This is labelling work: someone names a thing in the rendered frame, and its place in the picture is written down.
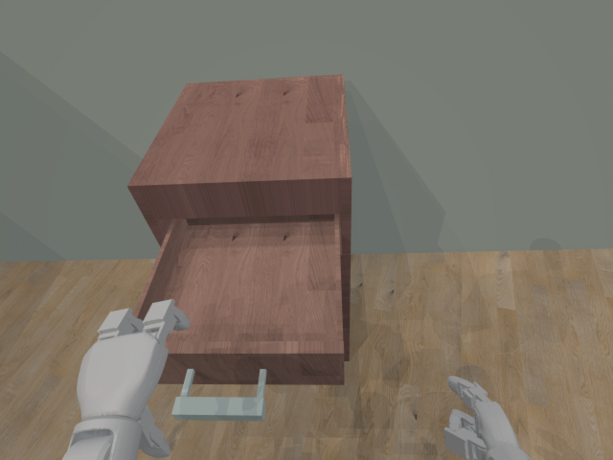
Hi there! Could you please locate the cabinet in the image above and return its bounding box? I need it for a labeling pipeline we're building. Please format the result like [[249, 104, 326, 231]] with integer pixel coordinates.
[[127, 74, 352, 361]]

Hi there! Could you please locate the left robot forearm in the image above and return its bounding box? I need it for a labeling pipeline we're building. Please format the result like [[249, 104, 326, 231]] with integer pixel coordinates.
[[62, 416, 143, 460]]

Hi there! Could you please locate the left robot hand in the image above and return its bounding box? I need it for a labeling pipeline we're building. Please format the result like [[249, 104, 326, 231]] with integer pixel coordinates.
[[77, 299, 191, 458]]

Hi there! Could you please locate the right robot hand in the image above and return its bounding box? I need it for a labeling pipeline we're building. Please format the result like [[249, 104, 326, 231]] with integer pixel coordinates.
[[444, 376, 520, 460]]

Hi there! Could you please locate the drawer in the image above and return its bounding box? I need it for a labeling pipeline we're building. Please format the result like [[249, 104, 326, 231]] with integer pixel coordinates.
[[133, 214, 345, 385]]

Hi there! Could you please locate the handle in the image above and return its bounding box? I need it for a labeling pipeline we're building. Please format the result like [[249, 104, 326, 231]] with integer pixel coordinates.
[[171, 369, 267, 421]]

